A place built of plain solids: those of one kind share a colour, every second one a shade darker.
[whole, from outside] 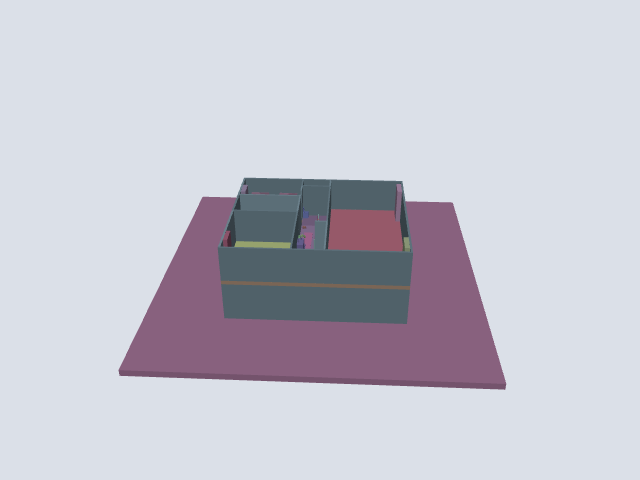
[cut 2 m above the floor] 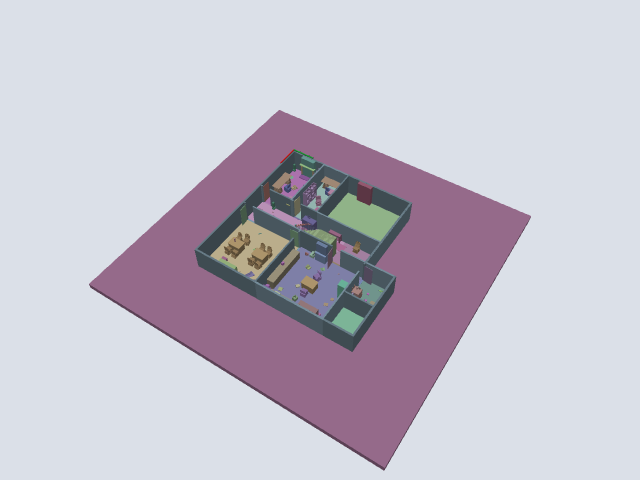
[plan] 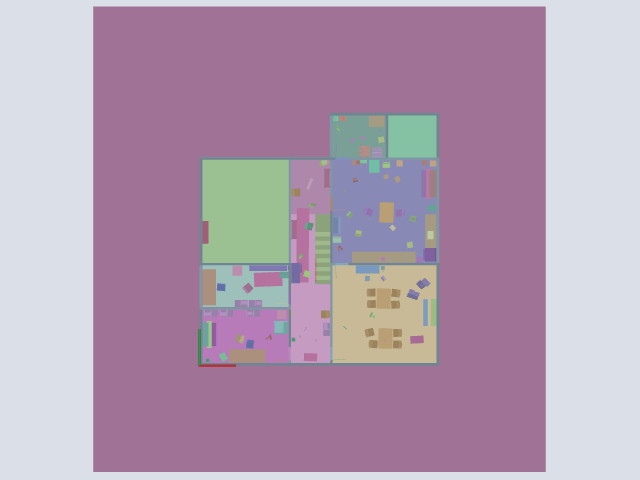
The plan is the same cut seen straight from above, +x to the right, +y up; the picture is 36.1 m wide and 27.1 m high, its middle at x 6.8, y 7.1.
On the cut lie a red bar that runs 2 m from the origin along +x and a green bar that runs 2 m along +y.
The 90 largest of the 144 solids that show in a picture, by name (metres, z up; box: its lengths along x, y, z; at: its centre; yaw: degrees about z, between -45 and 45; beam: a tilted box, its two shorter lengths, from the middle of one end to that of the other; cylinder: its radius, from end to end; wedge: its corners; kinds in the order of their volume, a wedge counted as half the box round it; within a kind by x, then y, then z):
{
 "under_1": {"box": [25.54, 26.29, 0.5], "at": [6.77, 7.14, -0.33]},
 "wall_1": {"box": [0.16, 3.02, 3.28], "at": [0.08, 1.67, 1.34]},
 "wall_2": {"box": [0.16, 5.51, 2.76], "at": [0.08, 2.92, 4.66]},
 "wall_3": {"box": [0.16, 2.36, 3.28], "at": [0.08, 4.49, 1.34]},
 "wall_4": {"box": [0.16, 2.67, 2.76], "at": [0.08, 7.13, 4.66]},
 "wall_5": {"box": [0.16, 5.83, 3.28], "at": [0.08, 8.71, 1.34]},
 "wall_6": {"box": [0.16, 3.03, 2.76], "at": [0.08, 10.12, 4.66]},
 "wall_7": {"box": [5.16, 0.13, 3.28], "at": [2.58, 3.25, 1.34]},
 "wall_8": {"box": [5.16, 0.13, 6.34], "at": [2.58, 5.74, 2.87]},
 "wall_9": {"box": [5.16, 0.13, 2.76], "at": [2.58, 8.54, 4.66]},
 "wall_10": {"box": [7.51, 0.031, 3.28], "at": [3.75, 11.78, 1.34]},
 "wall_11": {"box": [7.66, 0.13, 3.28], "at": [3.83, 11.7, 1.34]},
 "wall_12": {"box": [0.13, 2.12, 3.28], "at": [5.09, 2.12, 1.34]},
 "wall_13": {"box": [0.13, 5.51, 2.76], "at": [5.09, 2.92, 4.66]},
 "wall_14": {"box": [0.13, 1.46, 3.28], "at": [5.09, 4.94, 1.34]},
 "wall_15": {"box": [0.13, 2.67, 2.76], "at": [5.09, 7.13, 4.66]},
 "wall_16": {"box": [0.13, 5.83, 3.28], "at": [5.09, 8.71, 1.34]},
 "wall_17": {"box": [0.13, 0.87, 2.76], "at": [5.09, 9.94, 4.66]},
 "wall_18": {"box": [2.48, 0.13, 2.76], "at": [6.27, 10.44, 4.66]},
 "wall_19": {"box": [13.54, 0.16, 6.34], "at": [6.77, 0.08, 2.87]},
 "wall_20": {"box": [13.54, 0.16, 2.76], "at": [6.77, 11.71, 4.66]},
 "wall_21": {"box": [0.98, 0.13, 2.76], "at": [7.02, 4.25, 4.66]},
 "wall_22": {"box": [0.16, 2.34, 3.28], "at": [7.43, 12.96, 1.34]},
 "wall_23": {"box": [0.13, 4.03, 2.76], "at": [7.45, 2.17, 4.66]},
 "wall_24": {"box": [0.13, 4.61, 3.28], "at": [7.45, 3.37, 1.34]},
 "wall_25": {"box": [0.13, 2.95, 3.28], "at": [7.45, 7.28, 1.34]},
 "wall_26": {"box": [0.13, 6.05, 2.76], "at": [7.45, 7.34, 4.66]},
 "wall_27": {"box": [0.13, 2.13, 3.28], "at": [7.45, 10.56, 1.34]},
 "wall_28": {"box": [0.28, 0.13, 3.28], "at": [7.52, 5.74, 1.34]},
 "wall_29": {"box": [6.19, 0.16, 3.28], "at": [10.45, 14.21, 1.34]},
 "wall_30": {"box": [0.13, 2.37, 3.28], "at": [10.59, 12.95, 1.34]},
 "wall_31": {"box": [5.13, 0.13, 3.28], "at": [10.97, 5.74, 1.34]},
 "wall_32": {"box": [5.13, 0.13, 3.28], "at": [10.97, 11.7, 1.34]},
 "wall_33": {"box": [0.16, 5.51, 3.28], "at": [13.46, 2.92, 1.34]},
 "wall_34": {"box": [0.16, 11.47, 2.76], "at": [13.46, 5.89, 4.66]},
 "wall_35": {"box": [0.16, 5.83, 3.28], "at": [13.46, 8.71, 1.34]},
 "wall_36": {"box": [0.16, 2.37, 3.28], "at": [13.46, 12.95, 1.34]},
 "stair_1": {"box": [0.85, 3.96, 0.49], "at": [6.96, 6.57, -0.05]},
 "stair_2": {"box": [0.85, 3.71, 0.69], "at": [6.96, 6.7, 0.04]},
 "stair_3": {"box": [0.85, 3.47, 0.88], "at": [6.96, 6.82, 0.14]},
 "stair_4": {"box": [0.85, 3.22, 1.07], "at": [6.96, 6.94, 0.24]},
 "stair_5": {"box": [0.85, 2.98, 1.26], "at": [6.96, 7.07, 0.33]},
 "stair_6": {"box": [0.85, 2.73, 1.46], "at": [6.96, 7.19, 0.43]},
 "stair_7": {"box": [0.85, 2.48, 1.65], "at": [6.96, 7.31, 0.53]},
 "stair_8": {"box": [0.85, 2.24, 1.84], "at": [6.96, 7.43, 0.62]},
 "stair_9": {"box": [0.85, 1.99, 2.04], "at": [6.96, 7.56, 0.72]},
 "stair_10": {"box": [0.85, 1.75, 2.23], "at": [6.96, 7.68, 0.81]},
 "stair_11": {"box": [0.85, 1.5, 2.42], "at": [6.96, 7.8, 0.91]},
 "stair_12": {"box": [0.85, 1.26, 2.61], "at": [6.96, 7.93, 1.01]},
 "stair_13": {"box": [0.85, 1.01, 2.81], "at": [6.96, 8.05, 1.1]},
 "stair_14": {"box": [0.85, 0.52, 3.19], "at": [6.96, 8.3, 1.3]},
 "floor_kitchen_1": {"box": [5.87, 5.83, 0.5], "at": [10.45, 8.71, -0.25]},
 "floor_dining_hall_1": {"box": [5.87, 5.51, 0.5], "at": [10.45, 2.92, -0.25]},
 "floor_wash_house_1": {"box": [4.87, 5.83, 0.5], "at": [2.6, 8.71, -0.25]},
 "floor_hall_1": {"box": [1.37, 3.94, 0.5], "at": [5.84, 6.59, -0.25]},
 "floor_hall_2": {"box": [2.22, 4.46, 0.5], "at": [6.27, 2.39, -0.25]},
 "floor_hall_3": {"box": [2.22, 3.08, 0.5], "at": [6.27, 10.09, -0.25]},
 "upper_floor_dormitory_1": {"box": [5.87, 11.47, 0.16], "at": [10.45, 5.89, 3.2]},
 "floor_parlour_1": {"box": [4.87, 3.02, 0.5], "at": [2.6, 1.67, -0.25]},
 "floor_office_1": {"box": [4.87, 2.36, 0.5], "at": [2.6, 4.49, -0.25]},
 "upper_floor_supt_bed_1": {"box": [4.87, 5.51, 0.16], "at": [2.6, 2.92, 3.2]},
 "floor_scullery_1": {"box": [3.01, 2.37, 0.5], "at": [9.02, 12.95, -0.25]},
 "floor_larder_1": {"box": [2.73, 2.37, 0.5], "at": [12.02, 12.95, -0.25]},
 "fixture_breast_kitchen_1": {"box": [0.41, 1.53, 3.03], "at": [13.17, 10.27, 1.46]},
 "counter_run_1": {"box": [3.6, 0.61, 0.78], "at": [10.4, 6.12, 0.49]},
 "fixture_breast_dormitory~_1": {"box": [0.38, 1.53, 2.81], "at": [13.19, 10.42, 4.64]},
 "kitchen_table_1": {"box": [0.71, 1.06, 0.72], "at": [10.39, 3.79, 0.36], "yaw": -1.5},
 "kitchen_table_2": {"box": [0.71, 1.06, 0.72], "at": [10.49, 1.54, 0.36], "yaw": -0.9},
 "kitchen_table_3": {"box": [0.71, 1.06, 0.72], "at": [10.56, 8.65, 0.36], "yaw": -1.8},
 "upper_floor_landing_1": {"box": [1.37, 4.37, 0.16], "at": [5.84, 6.37, 3.2]},
 "upper_floor_landing_2": {"box": [2.22, 1.82, 0.16], "at": [6.27, 9.46, 3.2]},
 "fixture_breast_dormitory_1": {"box": [0.37, 1.52, 2.81], "at": [13.2, 1.37, 4.64]},
 "fixture_breast_dining_hall_1": {"box": [0.31, 1.52, 3.03], "at": [13.23, 3.0, 1.46]},
 "fixture_breast_sick_room_1": {"box": [0.39, 1.29, 2.81], "at": [0.35, 9.69, 4.64]},
 "fixture_breast_parlour_1": {"box": [0.34, 1.34, 3.03], "at": [0.33, 1.76, 1.46]},
 "fixture_breast_wash_house_1": {"box": [0.35, 1.29, 3.03], "at": [0.34, 7.53, 1.46]},
 "fixture_breast_supt_bed_1": {"box": [0.31, 1.34, 2.81], "at": [0.32, 1.76, 4.64]},
 "chest_drawers_1": {"box": [0.5, 1.04, 0.95], "at": [5.42, 4.23, 3.75]},
 "chest_drawers_2": {"box": [0.5, 1.15, 0.99], "at": [5.42, 5.24, 0.5]},
 "bookcase_1": {"box": [2.14, 0.31, 1.15], "at": [3.87, 5.5, 0.57]},
 "fridge_flat_1": {"box": [0.6, 0.73, 1.66], "at": [9.86, 11.25, 0.83]},
 "wall_band_1": {"box": [13.54, 0.16, 0.31], "at": [6.77, 0.08, 3.12]},
 "tall_cupboard_1": {"box": [0.3, 0.92, 0.99], "at": [7.68, 7.93, 1.38]},
 "tall_cupboard_2": {"box": [0.47, 0.96, 0.89], "at": [7.75, 7.93, 0.44]},
 "rug_1": {"box": [1.6, 0.8, 0.08], "at": [3.88, 4.88, -0.03], "yaw": 2.3},
 "rug_2": {"box": [0.7, 4.2, 0.08], "at": [5.8, 5.25, 3.25], "yaw": -0.7},
 "rug_3": {"box": [0.7, 4.2, 0.08], "at": [5.83, 6.8, -0.03], "yaw": -0.5},
 "range_cooker_1": {"box": [0.65, 0.76, 0.94], "at": [13.04, 6.27, 0.47]},
 "sideboard_1": {"box": [1.35, 0.45, 0.71], "at": [9.48, 5.43, 0.51]},
 "washer_1": {"box": [0.6, 0.62, 0.87], "at": [9.33, 12.12, 0.44]}
}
